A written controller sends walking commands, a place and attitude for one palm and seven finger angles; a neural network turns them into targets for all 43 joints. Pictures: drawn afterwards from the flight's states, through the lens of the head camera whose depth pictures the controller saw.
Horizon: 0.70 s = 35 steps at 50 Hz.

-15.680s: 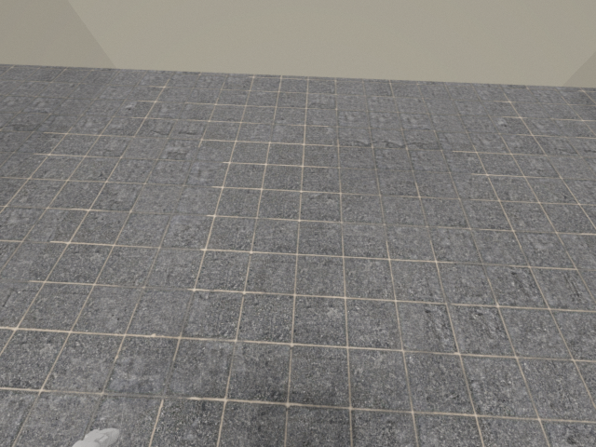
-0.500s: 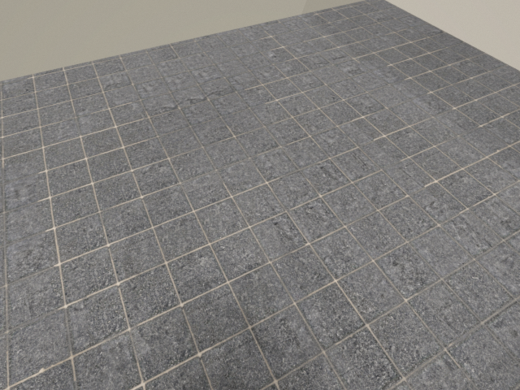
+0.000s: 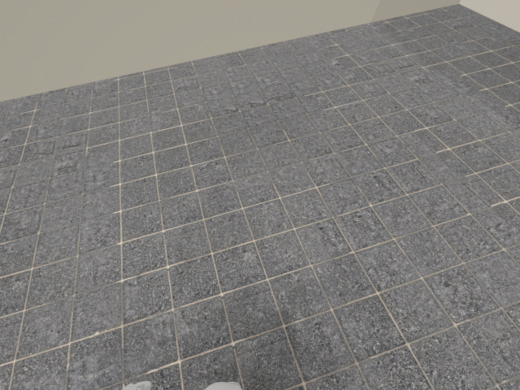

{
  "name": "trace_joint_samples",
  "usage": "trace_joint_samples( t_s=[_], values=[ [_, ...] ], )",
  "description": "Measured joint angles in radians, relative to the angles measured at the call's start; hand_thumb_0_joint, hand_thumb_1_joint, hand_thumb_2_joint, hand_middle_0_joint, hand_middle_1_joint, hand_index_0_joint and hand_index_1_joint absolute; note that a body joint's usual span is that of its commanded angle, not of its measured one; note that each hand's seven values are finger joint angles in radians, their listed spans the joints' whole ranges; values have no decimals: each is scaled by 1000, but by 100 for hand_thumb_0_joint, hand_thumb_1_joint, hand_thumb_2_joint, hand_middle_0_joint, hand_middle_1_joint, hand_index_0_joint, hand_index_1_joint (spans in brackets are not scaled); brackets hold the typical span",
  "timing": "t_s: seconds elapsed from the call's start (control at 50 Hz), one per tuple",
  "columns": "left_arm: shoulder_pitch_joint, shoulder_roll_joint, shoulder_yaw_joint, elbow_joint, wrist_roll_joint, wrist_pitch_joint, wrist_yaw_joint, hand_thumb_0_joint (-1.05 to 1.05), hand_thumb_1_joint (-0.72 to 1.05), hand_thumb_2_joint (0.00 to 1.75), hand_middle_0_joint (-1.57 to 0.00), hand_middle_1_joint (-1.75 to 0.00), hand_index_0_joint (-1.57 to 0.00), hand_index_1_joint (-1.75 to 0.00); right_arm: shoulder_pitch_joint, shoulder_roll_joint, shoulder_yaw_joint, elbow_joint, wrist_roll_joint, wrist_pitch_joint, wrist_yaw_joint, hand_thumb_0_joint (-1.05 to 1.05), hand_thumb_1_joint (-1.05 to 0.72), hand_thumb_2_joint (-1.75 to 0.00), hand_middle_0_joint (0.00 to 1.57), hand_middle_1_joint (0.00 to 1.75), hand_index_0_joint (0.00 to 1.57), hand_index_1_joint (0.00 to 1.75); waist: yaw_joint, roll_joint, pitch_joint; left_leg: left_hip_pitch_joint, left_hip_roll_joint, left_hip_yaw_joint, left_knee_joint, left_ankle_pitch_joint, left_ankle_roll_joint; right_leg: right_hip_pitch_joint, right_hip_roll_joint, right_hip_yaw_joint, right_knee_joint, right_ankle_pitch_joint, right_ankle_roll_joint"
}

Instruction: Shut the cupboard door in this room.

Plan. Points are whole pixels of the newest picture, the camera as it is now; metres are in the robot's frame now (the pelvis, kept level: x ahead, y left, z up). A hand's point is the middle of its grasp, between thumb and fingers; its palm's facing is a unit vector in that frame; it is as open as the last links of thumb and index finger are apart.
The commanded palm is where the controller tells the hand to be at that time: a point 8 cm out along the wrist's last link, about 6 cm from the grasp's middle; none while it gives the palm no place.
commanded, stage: turn or walk to find it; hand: left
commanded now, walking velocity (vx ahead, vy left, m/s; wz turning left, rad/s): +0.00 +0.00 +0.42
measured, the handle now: out of the picture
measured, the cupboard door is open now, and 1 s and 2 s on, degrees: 87 87 87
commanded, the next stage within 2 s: stand and wait in 1.44 s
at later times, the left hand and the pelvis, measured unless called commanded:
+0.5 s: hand out of the picture -0.05 +0.26 -0.18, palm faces +0.27 -0.93 -0.24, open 7.3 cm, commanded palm none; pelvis -0.03 +0.04 +0.00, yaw +13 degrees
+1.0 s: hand out of the picture -0.04 +0.20 -0.14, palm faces +0.43 -0.86 -0.28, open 7.3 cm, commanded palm none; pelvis -0.04 -0.01 +0.01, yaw +26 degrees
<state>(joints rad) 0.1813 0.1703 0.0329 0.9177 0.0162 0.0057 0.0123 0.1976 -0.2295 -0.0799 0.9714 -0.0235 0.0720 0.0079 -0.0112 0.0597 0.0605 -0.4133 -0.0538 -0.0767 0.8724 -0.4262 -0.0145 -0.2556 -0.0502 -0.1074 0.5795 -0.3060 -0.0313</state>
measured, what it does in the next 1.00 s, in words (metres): steps on the spot, turning left: left foot, then right foot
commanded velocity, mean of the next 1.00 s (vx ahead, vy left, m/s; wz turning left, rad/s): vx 0.00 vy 0.00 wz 0.42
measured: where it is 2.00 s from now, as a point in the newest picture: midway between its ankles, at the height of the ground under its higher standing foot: outside the picture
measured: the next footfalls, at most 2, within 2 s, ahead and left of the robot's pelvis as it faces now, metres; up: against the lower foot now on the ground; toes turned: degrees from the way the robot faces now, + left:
left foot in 0.38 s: -0.02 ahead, +0.15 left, +0.00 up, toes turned +15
right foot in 0.82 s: +0.03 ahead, -0.08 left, +0.00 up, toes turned +17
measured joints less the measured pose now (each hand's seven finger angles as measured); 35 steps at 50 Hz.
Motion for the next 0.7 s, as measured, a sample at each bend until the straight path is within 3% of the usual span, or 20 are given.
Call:
trace_joint_samples(
  t_s=[0.06,0.14,0.3,0.36,0.38,0.44,0.52,0.6,0.7],
  values=[
    [16,-16,-3,3,2,5,3,0,91,90,-21,-29,-20,-30,5,-15,-10,8,-4,8,9,1,-91,-90,20,30,20,30,-2,-3,2,-65,16,25,228,34,-11,22,-14,-25,-46,21,-2],
    [29,-22,-5,17,5,3,5,0,91,90,-21,-29,-20,-30,19,-22,-11,16,-4,8,12,1,-91,-90,20,30,20,30,-6,-19,7,-57,54,44,263,56,-36,35,-34,-59,-80,40,-2],
    [49,17,7,39,13,0,1,0,91,90,-21,-30,-21,-30,-11,-11,11,33,7,6,5,1,-91,-90,20,30,19,30,27,-62,27,82,83,102,-50,-32,-42,16,-83,-121,-50,34,19],
    [60,43,17,54,10,11,0,0,91,90,-21,-30,-21,-30,-31,-2,20,16,10,-12,5,1,-91,-90,20,30,19,30,31,-77,26,157,79,139,-237,59,-29,-9,-106,-145,8,12,41],
    [69,51,21,55,5,17,0,0,91,90,-21,-29,-21,-30,-32,-4,22,5,8,-22,7,1,-91,-90,20,30,19,30,30,-74,17,180,81,139,-305,99,-2,-29,-110,-153,46,-5,50],
    [60,86,33,74,1,56,3,0,91,90,-21,-29,-20,-30,-52,25,30,-7,1,-40,3,1,-91,-90,20,30,20,30,35,-113,24,163,56,139,-275,87,41,-119,-95,-52,262,-181,83],
    [38,95,37,81,0,65,-5,1,91,90,-20,-29,-20,-30,-47,39,42,-11,-1,-45,-9,1,-91,-90,20,30,20,30,33,-102,16,184,47,106,-344,134,46,-195,-52,26,458,-139,100],
    [20,87,30,62,-2,53,-8,1,91,90,-20,-29,-20,-30,-41,43,45,-9,1,-47,-10,1,-91,-90,20,30,20,30,32,-89,9,199,31,82,-402,175,53,-200,-41,58,456,-106,113],
    [-17,66,22,40,-6,50,-4,1,91,90,-20,-29,-20,-30,-27,43,37,-14,-3,-44,-8,1,-91,-90,20,30,20,30,10,-69,9,185,15,46,-408,192,47,-154,-23,77,337,-134,115]
  ],
)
